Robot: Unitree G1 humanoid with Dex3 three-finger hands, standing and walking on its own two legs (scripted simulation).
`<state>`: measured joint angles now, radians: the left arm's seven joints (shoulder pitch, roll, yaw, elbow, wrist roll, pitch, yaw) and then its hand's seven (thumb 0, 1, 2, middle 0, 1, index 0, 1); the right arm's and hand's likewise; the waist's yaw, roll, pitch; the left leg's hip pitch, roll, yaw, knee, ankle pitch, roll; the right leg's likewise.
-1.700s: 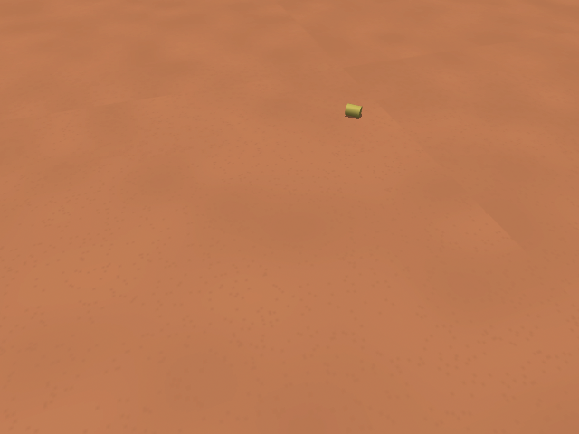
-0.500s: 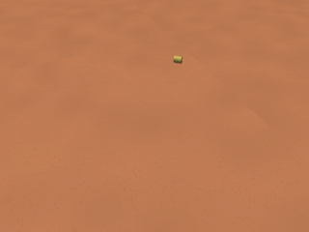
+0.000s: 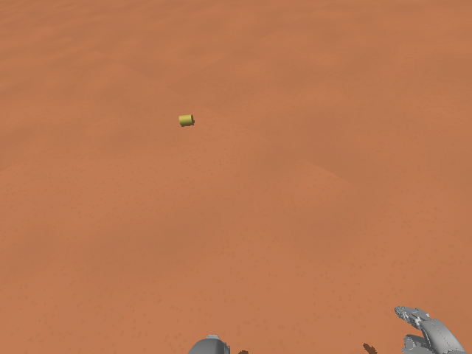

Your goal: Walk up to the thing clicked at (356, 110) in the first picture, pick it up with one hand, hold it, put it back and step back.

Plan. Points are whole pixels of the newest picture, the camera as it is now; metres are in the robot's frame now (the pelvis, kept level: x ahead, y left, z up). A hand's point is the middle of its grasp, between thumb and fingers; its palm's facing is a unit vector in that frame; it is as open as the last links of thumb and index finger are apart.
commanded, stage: walk up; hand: left
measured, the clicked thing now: (186, 119) +1.86 +0.58 -0.73
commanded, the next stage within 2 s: none
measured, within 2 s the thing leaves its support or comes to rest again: neither
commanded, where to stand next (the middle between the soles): +1.54 +0.87 m, yaw -72 degrees
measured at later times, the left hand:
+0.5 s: hand (120, 197) +0.55 +0.39 -0.10, palm faces -0.37 -0.78 -0.51, open 7.3 cm
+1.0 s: hand (129, 153) +0.81 +0.47 -0.16, palm faces -0.48 -0.68 -0.56, open 7.4 cm
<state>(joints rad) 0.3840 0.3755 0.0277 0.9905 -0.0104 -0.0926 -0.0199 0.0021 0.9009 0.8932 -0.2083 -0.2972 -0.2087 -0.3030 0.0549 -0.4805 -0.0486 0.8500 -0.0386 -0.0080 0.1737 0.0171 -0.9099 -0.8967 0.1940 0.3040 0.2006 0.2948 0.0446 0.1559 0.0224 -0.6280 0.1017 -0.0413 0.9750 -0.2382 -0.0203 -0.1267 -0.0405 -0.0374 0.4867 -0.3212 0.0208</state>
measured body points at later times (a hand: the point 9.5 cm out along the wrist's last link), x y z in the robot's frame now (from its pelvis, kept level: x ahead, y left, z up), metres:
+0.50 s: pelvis +0.32 +0.14 +0.00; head +0.33 +0.12 +0.45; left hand +0.57 +0.43 -0.07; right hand +0.23 -0.19 -0.10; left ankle +0.31 +0.22 -0.73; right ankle +0.39 +0.00 -0.68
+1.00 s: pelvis +0.63 +0.21 -0.04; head +0.63 +0.19 +0.40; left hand +0.84 +0.51 -0.12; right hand +0.61 -0.16 -0.11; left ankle +0.80 +0.31 -0.74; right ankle +0.48 +0.02 -0.73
